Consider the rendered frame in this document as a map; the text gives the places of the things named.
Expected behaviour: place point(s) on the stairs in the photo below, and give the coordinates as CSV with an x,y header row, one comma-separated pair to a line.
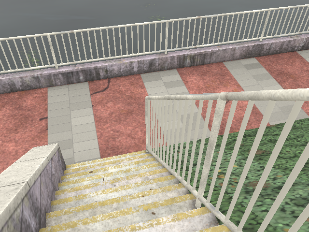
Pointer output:
x,y
131,192

